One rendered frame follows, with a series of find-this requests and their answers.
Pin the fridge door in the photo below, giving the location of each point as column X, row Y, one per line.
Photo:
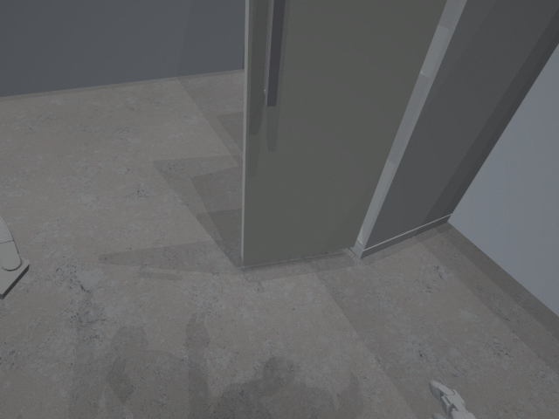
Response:
column 311, row 163

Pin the right robot hand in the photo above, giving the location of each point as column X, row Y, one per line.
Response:
column 452, row 403

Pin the handle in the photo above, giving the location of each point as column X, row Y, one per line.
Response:
column 274, row 50

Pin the left robot hand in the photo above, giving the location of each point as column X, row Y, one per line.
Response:
column 12, row 266

